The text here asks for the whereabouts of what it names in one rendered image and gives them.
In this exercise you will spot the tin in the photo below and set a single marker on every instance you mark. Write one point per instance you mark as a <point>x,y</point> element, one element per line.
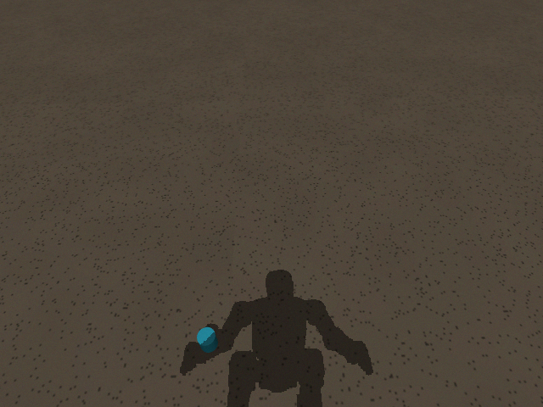
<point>207,339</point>

